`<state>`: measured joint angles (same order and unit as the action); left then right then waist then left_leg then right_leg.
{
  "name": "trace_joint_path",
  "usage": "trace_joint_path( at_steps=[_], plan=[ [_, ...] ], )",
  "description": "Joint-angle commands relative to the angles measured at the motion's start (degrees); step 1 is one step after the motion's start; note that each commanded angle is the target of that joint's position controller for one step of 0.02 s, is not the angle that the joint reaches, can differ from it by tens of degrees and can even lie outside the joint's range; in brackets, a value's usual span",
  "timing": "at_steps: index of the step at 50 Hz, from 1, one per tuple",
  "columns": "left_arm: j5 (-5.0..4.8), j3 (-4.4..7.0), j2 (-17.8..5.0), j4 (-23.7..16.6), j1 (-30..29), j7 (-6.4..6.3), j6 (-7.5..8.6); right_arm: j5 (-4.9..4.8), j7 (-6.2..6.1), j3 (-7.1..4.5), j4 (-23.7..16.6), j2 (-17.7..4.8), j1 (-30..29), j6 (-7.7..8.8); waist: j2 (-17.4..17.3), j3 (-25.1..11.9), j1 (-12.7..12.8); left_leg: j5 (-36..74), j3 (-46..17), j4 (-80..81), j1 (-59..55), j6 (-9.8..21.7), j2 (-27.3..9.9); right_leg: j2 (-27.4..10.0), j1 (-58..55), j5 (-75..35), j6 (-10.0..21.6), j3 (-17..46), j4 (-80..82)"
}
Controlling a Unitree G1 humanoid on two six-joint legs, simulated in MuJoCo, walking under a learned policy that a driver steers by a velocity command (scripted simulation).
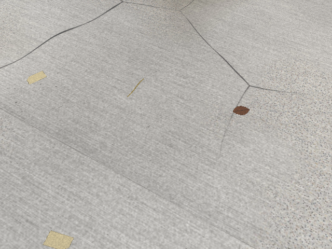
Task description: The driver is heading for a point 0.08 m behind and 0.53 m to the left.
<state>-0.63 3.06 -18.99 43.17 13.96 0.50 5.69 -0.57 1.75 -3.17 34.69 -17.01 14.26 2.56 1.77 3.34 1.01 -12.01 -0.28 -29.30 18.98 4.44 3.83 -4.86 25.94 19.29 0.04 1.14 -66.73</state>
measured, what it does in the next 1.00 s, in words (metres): walks ahead, turning left: right foot, then left foot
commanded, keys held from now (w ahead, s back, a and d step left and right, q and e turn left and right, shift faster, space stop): w+q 0.10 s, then q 0.46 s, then w+q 0.44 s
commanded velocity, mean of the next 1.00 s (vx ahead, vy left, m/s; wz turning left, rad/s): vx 0.28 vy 0.00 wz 0.60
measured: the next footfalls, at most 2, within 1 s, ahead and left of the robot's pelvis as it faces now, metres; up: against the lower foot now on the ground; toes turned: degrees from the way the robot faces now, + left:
right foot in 0.32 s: +0.40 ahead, -0.08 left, +0.00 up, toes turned +15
left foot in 0.80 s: +0.26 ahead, +0.14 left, +0.00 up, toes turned +32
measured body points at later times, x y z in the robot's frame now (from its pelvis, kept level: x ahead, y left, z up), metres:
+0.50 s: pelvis +0.24 -0.02 +0.00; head +0.29 -0.01 +0.44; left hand +0.36 +0.28 -0.09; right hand +0.42 -0.28 -0.11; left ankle +0.14 +0.09 -0.65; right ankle +0.36 -0.09 -0.73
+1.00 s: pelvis +0.33 +0.07 +0.02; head +0.32 +0.12 +0.46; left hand +0.33 +0.41 -0.09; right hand +0.52 -0.14 -0.08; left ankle +0.22 +0.12 -0.73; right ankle +0.50 -0.01 -0.67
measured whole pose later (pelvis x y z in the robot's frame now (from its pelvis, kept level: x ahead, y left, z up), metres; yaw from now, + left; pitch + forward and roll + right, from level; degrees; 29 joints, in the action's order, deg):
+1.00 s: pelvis +0.33 +0.07 +0.02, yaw +36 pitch +2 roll -3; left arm -0.1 4.6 -19.1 42.4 5.1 2.5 4.3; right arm -0.5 -0.8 -2.6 40.6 -15.4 24.8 2.0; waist 2.5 0.7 -2.6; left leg -15.3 -4.5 -19.5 5.6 3.1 0.4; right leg -1.9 33.5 8.5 -1.3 0.7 -48.6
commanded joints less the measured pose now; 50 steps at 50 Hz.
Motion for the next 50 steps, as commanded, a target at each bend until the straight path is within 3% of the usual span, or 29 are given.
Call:
trace_joint_path(
  at_steps=[1, 4, 7, 9, 13, 15, 16, 17, 18, 19, 20, 21, 22, 24, 27, 28, 29, 32, 36, 38, 39, 40, 41, 42, 43, 44, 45, 46, 50],
  plan=[
    [1.15, 1.74, -6.43, -4.23, -0.3, 0.19, 0.64, 0.7, -0.82, -2.27, -3.72, -8.02, -0.45, 1.58, -6.17, -5.42, 0.18, 8.68, -20.77, 17.08, -11.89, 11.81, -14.32, -2.46, 11.65, -5.7, -0.65, 2.74, 3.52],
    [1.78, 1.21, -4.56, -5.53, -4.91, 0.09, -0.36, 0.09, -1.84, -2.49, -1.54, -9.08, 1.74, 1.88, -4.58, -2.39, -0.5, 13.94, -16.47, 18.08, -8.32, 11.54, -12.35, -0.68, 12.91, -12.69, -3.28, 1.75, 12.82],
    [1.77, 0.35, -2.35, -7.6, -12.54, 0.4, 0.02, -0.22, -2.78, -2.81, 0.61, -9.81, 3.86, 1.24, -5.71, -0.36, -2.58, 19.98, -12.29, 15.37, -5.33, 8.14, -8.59, 3.03, 8.58, -22.63, -3.82, 0.62, 27.69],
    [1.68, 0.06, -1.65, -8.8, -16.36, 1.04, 0.44, -0.59, -3.3, -3.3, 2.27, -10.78, 6.57, 0.53, -6.06, -1.25, -4.15, 22.82, -12.47, 13.43, -4.11, 6.03, -8.05, 5.93, 3.33, -27.66, -3.19, -0.58, 33.35],
    [1.16, 1.31, -4.35, -9.51, -16.5, 1.55, 0.54, -0.85, -4.27, -3.57, 3.56, -10.24, 7.2, -0.9, -7.86, -3.35, -2.94, 23.21, -18.97, 5.71, -10.86, 3.67, -9.87, 7.04, 0.55, -24.77, -0.63, 2.96, 39.03],
    [1.51, 2.13, -5.87, -8.18, -11.2, 1.02, 0.7, -0.59, -4.47, -3.47, 2.45, -9.18, 4.57, -1.49, -9.32, -6.1, -0.45, 27.45, -20.99, -1.42, -13.76, 2.15, -9.09, 6.5, -4.06, -21.69, 1.01, 2.62, 40.46],
    [2.18, 2.49, -6.8, -7.67, -6.83, 0.56, 1.0, -0.74, -4.23, -3.02, 1.41, -7.97, 2.94, -1.56, -8.04, -9.98, 2.17, 27.17, -19.66, -8.79, -12.35, 0.06, -5.89, 4.29, -12.96, -29.76, 2.88, 2.47, 43.67],
    [3.27, 2.82, -9.89, -7.81, -1.22, 0.01, 0.98, 0.4, -4.04, -1.73, -0.56, -4.28, 3.73, -1.58, 0.04, -19.2, 3.29, 8.21, -16.12, -24.56, -3.79, -2.64, -1.22, -6.81, -30.04, -49.8, 6.7, 11.6, 38.81],
    [3.35, 2.62, -10.03, -7.3, -0.64, 0.23, -0.25, -0.24, -3.48, -0.82, 1.31, -1.91, 18.69, -1.72, 15.69, -29.21, -2.79, -34.37, -13.29, -42.21, 11.73, -6.09, 6.25, -23.11, -47.7, -60.49, 19.29, 32.46, 37.46],
    [1.41, 2.46, -7.06, -8.4, -2.43, 0.3, -1.54, -0.61, -3.36, -2.23, 3.3, -9.65, 20.2, -2.34, 9.58, -29.77, -2.3, -28.11, -13.54, -48.72, 14.15, -7.57, 0.24, -22.52, -43.37, -41.48, 18.84, 35.5, 40.69],
    [1.15, 1.42, -3.39, -9.75, -5.12, -0.23, -2.42, -1.29, -3.6, -3.24, 2.31, -12.28, 11.74, -3.32, 5.11, -20.84, -0.04, -23.22, -10.07, -49.94, 16.93, -8.92, -1.54, -18.08, -36.2, -32.37, 16.16, 26.27, 42.94],
    [1.3, 0.78, -2.06, -9.51, -7.85, -0.59, -3.3, -1.26, -4.23, -3.35, 1.52, -12.26, 7.89, -4.32, 1.62, -15.05, -0.44, -19.36, -7.73, -48.09, 17.08, -9.66, -3.29, -14.67, -28.39, -26.24, 14.1, 20.23, 45.18],
    [1.41, 0.55, -1.9, -9.29, -9.77, -0.86, -3.86, -0.95, -4.64, -3.46, 0.62, -11.72, 5.88, -5.21, 2.27, -10.47, -1.13, -17.44, -6.88, -46.48, 16.08, -10.08, -4.7, -12.56, -21.31, -23.03, 13.72, 16.42, 47.14],
    [2.34, 1.07, -3.34, -8.27, -11.18, -1.18, -3.86, -0.9, -4.73, -2.71, 0.19, -7.83, 6.62, -6.11, 5.51, -6.59, -2.66, -15.27, -4.04, -40.85, 10.21, -9.86, -5.51, -8.98, -11.68, -21.72, 13.08, 8.77, 51.04],
    [1.91, 1.88, -4.71, -6.67, -10.09, -1.43, -3.61, -0.08, -4.7, -1.95, -1.03, -5.56, 4.34, -5.71, 5.18, -8.55, -1.72, -13.31, -2.84, -33.43, 10.02, -9.55, -7.13, -11.46, -14.8, -28.63, 15.61, 5.84, 51.93],
    [1.66, 2.13, -5.22, -6.38, -10.15, -1.55, -3.82, 0.06, -4.49, -1.84, -1.48, -5.54, 3.21, -5.64, 4.46, -9.52, -1.41, -11.66, -2.88, -31.13, 9.57, -9.31, -7.94, -12.36, -15.84, -28.42, 16.0, 5.2, 52.06],
    [1.35, 2.37, -5.69, -6.13, -10.02, -1.55, -4.05, -0.06, -4.13, -1.76, -1.61, -5.51, 2.64, -5.57, 3.84, -10.44, -1.1, -9.7, -2.5, -28.74, 8.65, -8.78, -8.63, -12.65, -15.78, -21.41, 15.82, 4.44, 53.21],
    [0.08, 3.21, -8.11, -5.61, -10.67, -1.14, -4.33, -0.21, -2.69, -1.76, -2.26, -5.98, 0.8, -5.24, 5.9, -8.6, -1.11, -7.28, 0.0, -21.68, 4.84, -6.52, -8.8, -12.45, -12.37, -1.68, 14.06, 3.01, 57.59],
    [-1.08, 3.88, -9.69, -4.34, -9.3, -0.16, -4.17, -0.36, -1.41, -2.09, -1.52, -6.73, -0.32, -4.49, 4.84, -6.51, -1.17, -8.06, 3.16, -11.37, 0.29, -3.42, -7.86, -13.6, -13.19, 5.94, 11.78, 1.26, 57.71],
    [-1.81, 3.74, -9.3, -3.71, -9.76, 0.08, -4.61, -0.48, -0.99, -2.38, 0.63, -6.21, 2.98, -4.21, 3.59, -6.17, -3.47, -5.02, 6.0, -2.19, -6.79, -1.41, -6.04, -12.39, -10.94, 10.42, 9.48, -1.69, 54.29],
    [-1.64, 3.31, -7.61, -3.34, -9.44, 0.13, -4.77, -0.6, -1.14, -2.85, 2.68, -6.69, 6.53, -4.12, 2.25, -6.03, -4.66, -5.95, 6.3, 0.64, -12.35, -0.08, -4.46, -10.18, -7.6, 12.91, 7.56, -4.1, 49.86],
    [-0.91, 2.24, -4.0, -3.65, -10.47, 0.5, -4.76, -1.09, -1.6, -3.8, 4.96, -8.68, 12.44, -4.01, -4.05, -5.52, -6.57, -11.27, -0.86, 6.0, -19.08, 2.87, -7.34, -6.05, -0.93, 13.14, 4.43, -8.69, 37.28],
    [0.83, 0.91, 0.29, -6.26, -13.01, 1.2, -4.36, -0.86, -2.33, -5.12, 4.69, -15.04, 16.03, -3.54, -17.85, -3.26, -6.84, -21.18, -26.89, 13.1, -25.76, 10.68, -21.0, 1.91, 17.95, 16.86, -0.56, -12.29, 13.9],
    [-0.33, 1.77, -3.07, -8.32, -16.27, 1.29, -2.91, 0.34, -1.61, -4.92, 2.15, -16.27, 12.54, -1.58, -14.29, -0.69, -6.61, -28.25, -41.18, 19.83, -21.42, 16.46, -25.19, 4.92, 26.85, 15.07, 0.26, -0.95, 7.5],
    [-1.5, 2.62, -6.22, -8.3, -15.81, 1.68, -1.82, 0.46, -1.5, -3.93, 1.38, -12.86, 8.82, -0.12, -11.11, 1.36, -4.86, -27.04, -36.65, 21.25, -21.25, 15.0, -24.03, 2.2, 28.14, 7.9, 1.23, 1.87, 6.65],
    [-1.09, 3.0, -7.16, -7.12, -13.95, 1.91, -1.03, -0.01, -1.6, -3.13, 1.26, -10.56, 6.88, 0.7, -10.47, 1.81, -3.2, -20.44, -31.23, 20.13, -21.14, 12.74, -21.92, 0.99, 27.14, 1.56, 1.34, 1.87, 8.23],
    [0.23, 3.02, -6.85, -5.96, -13.44, 1.8, -0.51, -0.37, -1.81, -2.69, 1.17, -9.4, 6.01, 0.75, -9.35, 0.59, -2.86, -14.17, -27.05, 19.39, -21.36, 10.91, -19.92, 0.42, 24.97, -2.28, 0.7, 1.66, 10.44],
    [1.0, 3.05, -6.64, -5.66, -13.63, 1.84, -0.16, -0.26, -2.16, -2.33, 1.19, -8.89, 5.9, 0.63, -8.93, 0.3, -2.63, -8.36, -23.85, 19.24, -20.75, 9.79, -18.15, 0.6, 22.7, -5.81, -0.16, 1.43, 12.99],
    [0.54, 1.91, -2.93, -6.05, -17.31, 2.11, -0.06, 0.08, -3.55, -2.55, 1.81, -9.55, 8.35, 0.65, -7.63, -0.7, -3.64, 3.97, -16.2, 18.54, -17.61, 7.79, -14.08, 3.71, 15.41, -16.9, -2.66, 0.08, 24.56]
  ],
)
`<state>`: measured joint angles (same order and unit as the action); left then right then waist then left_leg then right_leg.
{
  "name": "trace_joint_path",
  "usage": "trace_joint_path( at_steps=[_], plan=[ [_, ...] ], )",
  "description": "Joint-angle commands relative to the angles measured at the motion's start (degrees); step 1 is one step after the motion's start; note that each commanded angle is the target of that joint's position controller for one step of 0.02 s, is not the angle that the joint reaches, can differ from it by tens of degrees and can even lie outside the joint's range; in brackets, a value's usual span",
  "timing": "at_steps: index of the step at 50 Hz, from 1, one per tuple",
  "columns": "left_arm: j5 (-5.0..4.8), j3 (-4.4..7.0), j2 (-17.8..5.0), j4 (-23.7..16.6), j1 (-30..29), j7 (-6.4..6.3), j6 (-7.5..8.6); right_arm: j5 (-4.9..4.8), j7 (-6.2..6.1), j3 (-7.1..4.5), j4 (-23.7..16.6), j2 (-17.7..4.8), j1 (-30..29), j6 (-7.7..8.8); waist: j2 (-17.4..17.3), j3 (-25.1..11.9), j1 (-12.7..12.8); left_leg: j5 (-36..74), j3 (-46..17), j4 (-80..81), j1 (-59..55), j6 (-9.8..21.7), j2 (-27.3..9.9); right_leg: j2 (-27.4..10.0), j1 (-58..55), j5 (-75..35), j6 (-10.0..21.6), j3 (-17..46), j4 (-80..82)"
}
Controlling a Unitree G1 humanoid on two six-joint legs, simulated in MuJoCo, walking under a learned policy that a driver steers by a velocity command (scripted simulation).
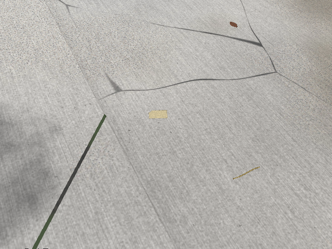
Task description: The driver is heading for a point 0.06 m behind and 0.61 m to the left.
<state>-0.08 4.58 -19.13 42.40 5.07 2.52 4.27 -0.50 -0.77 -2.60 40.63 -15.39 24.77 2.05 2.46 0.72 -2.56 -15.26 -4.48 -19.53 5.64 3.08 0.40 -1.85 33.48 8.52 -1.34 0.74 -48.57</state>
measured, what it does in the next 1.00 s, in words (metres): walks ahead: right foot, then left foot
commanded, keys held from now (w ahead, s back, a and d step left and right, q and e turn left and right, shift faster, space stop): no key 1.00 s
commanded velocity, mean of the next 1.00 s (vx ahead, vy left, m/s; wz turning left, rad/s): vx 0.10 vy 0.00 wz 0.14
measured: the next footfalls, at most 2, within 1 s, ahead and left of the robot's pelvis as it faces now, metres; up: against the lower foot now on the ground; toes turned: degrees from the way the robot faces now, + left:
right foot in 0.20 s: +0.29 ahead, -0.12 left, +0.00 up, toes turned +4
left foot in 0.52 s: +0.24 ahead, +0.12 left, +0.00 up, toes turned +3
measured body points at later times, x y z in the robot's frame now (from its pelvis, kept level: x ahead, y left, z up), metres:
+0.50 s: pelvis +0.18 -0.03 -0.02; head +0.21 -0.02 +0.43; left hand +0.29 +0.24 -0.14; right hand +0.32 -0.28 -0.13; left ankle +0.19 +0.12 -0.75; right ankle +0.25 -0.12 -0.75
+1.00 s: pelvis +0.24 +0.00 -0.01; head +0.25 +0.01 +0.44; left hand +0.32 +0.28 -0.14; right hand +0.37 -0.25 -0.14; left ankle +0.20 +0.12 -0.75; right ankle +0.25 -0.12 -0.75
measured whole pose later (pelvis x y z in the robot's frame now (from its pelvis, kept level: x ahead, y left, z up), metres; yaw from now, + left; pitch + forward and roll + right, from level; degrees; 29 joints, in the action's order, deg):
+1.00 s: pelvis +0.24 +0.00 -0.01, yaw +6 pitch -1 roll +0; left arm -0.1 0.6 -14.9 55.1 6.4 -0.9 -1.0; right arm 0.3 -1.9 -1.5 50.9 -13.8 11.0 0.0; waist 0.0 2.4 1.0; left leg -18.1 -2.3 -28.6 9.1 -0.2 0.5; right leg -0.9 11.5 15.8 -0.4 -1.1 -28.7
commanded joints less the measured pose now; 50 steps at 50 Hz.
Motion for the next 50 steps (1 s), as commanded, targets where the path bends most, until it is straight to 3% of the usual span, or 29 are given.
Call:
trace_joint_path(
  at_steps=[1, 3, 6, 9, 10, 11, 12, 13, 14, 15, 16, 17, 18, 20, 22, 24, 25, 26, 27, 28, 29, 32, 38, 50],
  plan=[
    [-0.08, 0.04, -2.0, -5.44, -9.35, 0.12, 1.28, 0.11, -1.31, -3.19, -3.82, -11.48, -2.39, 0.99, -8.98, 2.6, -0.25, 11.51, -9.95, 8.01, -2.84, 8.46, -9.75, 1.49, 5.71, -8.15, -1.6, -0.01, 9.84],
    [0.04, -0.62, -0.6, -6.35, -12.03, 0.44, 1.25, 0.1, -1.68, -3.37, -2.68, -11.62, -1.26, 0.46, -10.16, 3.24, -1.46, 20.14, -6.62, 5.64, 0.79, 7.04, -8.13, 3.11, -0.16, -11.07, -1.71, -1.62, 15.12],
    [-0.14, -0.37, -1.5, -6.71, -11.54, 1.02, 1.32, -0.17, -1.73, -3.44, -1.23, -11.33, 0.26, -0.05, -10.54, 2.01, -1.43, 24.79, -7.69, 1.97, 1.36, 5.94, -9.19, 3.73, -5.61, -12.93, -0.12, -1.27, 17.12],
    [0.51, 0.64, -4.0, -4.9, -4.73, 0.72, 1.7, -0.42, -1.87, -3.32, -1.33, -10.49, -2.6, -0.19, -11.86, -0.57, 2.1, 34.08, -9.95, -5.78, -3.18, 4.04, -9.86, 3.56, -10.31, -9.42, 3.03, -0.62, 21.02],
    [1.27, 1.08, -5.06, -3.6, -0.4, 0.33, 2.06, -0.59, -1.82, -2.97, -1.47, -9.56, -3.48, -0.16, -10.38, -3.63, 4.52, 38.67, -8.63, -11.53, -3.47, 2.58, -7.58, 3.66, -17.07, -16.26, 4.51, -2.24, 24.91],
    [2.29, 1.41, -7.71, -3.17, 4.54, 0.0, 2.43, 0.46, -1.73, -2.17, -2.33, -7.31, -2.39, -0.11, -6.09, -11.17, 5.82, 29.65, -7.83, -21.64, 1.98, 0.32, -4.29, -3.15, -31.08, -33.55, 7.53, 3.53, 21.49],
    [3.03, 1.87, -10.93, -2.57, 8.26, -0.29, 1.86, 1.06, -1.5, -0.84, -1.61, -3.52, 6.64, -0.19, 9.2, -21.46, 2.9, -7.9, -5.91, -42.27, 18.5, -4.14, 2.98, -18.65, -52.11, -50.35, 18.26, 21.12, 17.49],
    [1.14, 0.89, -6.25, -1.3, 10.45, 0.19, 0.98, 0.05, -1.22, -1.35, 0.67, -6.95, 10.68, -0.32, 12.61, -28.04, 3.41, -25.28, -9.26, -52.12, 22.23, -5.77, 5.65, -22.41, -53.78, -40.74, 22.9, 33.37, 22.57],
    [-0.19, 0.26, -4.58, -2.06, 6.7, 0.17, 0.3, -1.19, -1.23, -2.67, 0.55, -11.37, 4.96, -1.03, 6.23, -19.85, 4.35, -22.76, -9.07, -56.1, 25.43, -6.42, 2.64, -20.33, -46.07, -27.57, 20.74, 28.12, 25.62],
    [-0.07, -0.59, -2.4, -2.31, 2.84, -0.18, -0.28, -0.99, -1.62, -2.65, -0.6, -11.51, -1.1, -1.73, 2.16, -13.05, 4.13, -20.02, -6.01, -54.48, 26.45, -6.71, 0.49, -17.02, -38.57, -19.67, 18.0, 22.01, 27.46],
    [0.31, -1.53, -0.42, -2.15, -0.13, -0.37, -0.55, -0.24, -1.99, -2.44, -1.09, -10.38, -3.74, -2.55, 0.82, -8.08, 3.02, -17.56, -4.94, -50.21, 25.09, -7.04, -1.36, -14.9, -30.4, -15.83, 16.85, 18.14, 29.52],
    [0.78, -1.81, -0.04, -1.76, -2.18, -0.56, -0.72, 0.46, -2.27, -2.31, -1.38, -9.13, -4.47, -3.38, 2.09, -5.59, 1.5, -15.37, -4.11, -44.21, 21.11, -7.12, -3.43, -12.74, -23.82, -12.51, 15.5, 15.12, 31.59],
    [1.05, -1.68, -0.51, -1.2, -3.5, -0.64, -1.04, 0.53, -2.4, -1.7, -0.93, -6.95, -3.77, -3.83, 4.02, -3.92, 0.5, -14.78, -2.15, -37.54, 16.92, -7.25, -3.69, -10.14, -19.15, -11.69, 14.27, 11.63, 33.02],
    [1.37, -1.38, -1.5, -0.42, -4.01, -1.01, -1.23, 0.91, -2.64, -0.56, -0.27, -3.95, -3.63, -3.51, 5.68, -4.61, 0.5, -13.98, 0.3, -27.35, 11.1, -7.36, -3.22, -8.85, -16.97, -18.31, 14.74, 7.95, 32.69],
    [0.69, -1.06, -2.85, 0.35, -3.28, -1.5, -1.69, 0.82, -2.36, -0.37, 0.56, -4.14, -3.77, -3.1, 4.77, -7.6, 0.59, -4.34, 1.17, -19.24, 5.92, -6.74, -2.99, -9.62, -18.06, -18.0, 15.04, 7.46, 31.86],
    [-0.13, -1.45, -2.58, 0.53, -4.34, -1.79, -2.54, 1.1, -1.85, -0.46, 1.66, -4.33, -3.71, -3.32, 3.22, -7.84, -0.52, 6.69, 2.58, -10.43, -0.8, -5.48, -1.97, -8.51, -15.22, -3.98, 12.92, 6.46, 31.44],
    [-0.08, -2.19, -0.88, 0.89, -3.86, -1.71, -2.7, 1.81, -1.74, -0.54, 1.14, -4.89, -5.56, -3.54, 2.29, -6.56, -0.27, 8.12, 1.53, -7.88, -2.97, -4.43, -2.45, -6.89, -12.63, 6.24, 10.21, 6.25, 31.68],
    [0.57, -2.93, 0.69, 1.52, -2.55, -1.4, -2.67, 2.41, -1.89, -0.72, -0.33, -6.58, -8.01, -3.73, -0.1, -4.44, 0.67, 9.56, -2.66, -5.12, -3.33, -2.74, -5.81, -4.99, -10.02, 15.47, 6.71, 5.52, 31.06],
    [1.11, -2.7, -0.08, 1.57, -0.28, -1.21, -2.8, 2.02, -2.2, -1.56, -1.08, -10.64, -11.16, -3.95, -6.06, -0.98, 4.23, -0.01, -4.97, -4.24, 3.93, -0.33, -7.37, -0.95, -11.15, 18.94, 3.9, 2.12, 29.83],
    [1.22, -2.79, -0.22, 1.95, -0.97, -1.37, -3.05, 1.99, -2.03, -1.26, -0.68, -8.57, -12.35, -3.68, -8.01, 0.41, 3.84, -10.25, -3.77, -3.2, 10.24, 0.26, -5.68, 0.17, -15.84, 15.65, 2.38, 0.22, 27.97],
    [1.09, -2.85, -0.38, 2.2, -1.09, -1.58, -3.15, 2.28, -1.87, -0.63, -0.68, -6.27, -13.05, -3.17, -7.77, 1.65, 3.52, -10.94, -3.07, -2.61, 11.74, -0.53, -4.65, 0.26, -16.9, 13.31, 2.12, 0.24, 26.71],
    [0.92, -3.0, -0.28, 3.92, 1.33, -2.04, -3.08, 1.84, -1.53, -0.28, 0.35, -5.09, -12.79, -1.52, -7.62, 0.09, 3.76, 2.9, -2.51, -4.73, 8.52, -2.17, -4.24, 0.16, -18.04, 4.82, 2.95, -0.27, 24.31],
    [0.22, -3.05, -0.89, 6.2, 1.22, -2.28, -3.23, 1.18, -1.47, -0.37, 2.49, -5.54, -11.8, -1.23, -3.9, -3.26, 3.07, 16.45, -1.35, -7.62, 4.18, -1.95, -3.31, -0.52, -21.37, -6.98, 2.96, -0.24, 22.18],
    [-0.06, -2.72, -2.14, 11.11, 1.09, -3.82, -4.95, 0.78, -1.38, -0.49, 9.02, -5.25, -13.13, -1.48, -2.51, -2.74, 3.63, 19.59, 0.04, -5.58, 3.08, -1.93, -2.35, -0.86, -25.29, -10.45, 2.58, -0.01, 22.55]
  ],
)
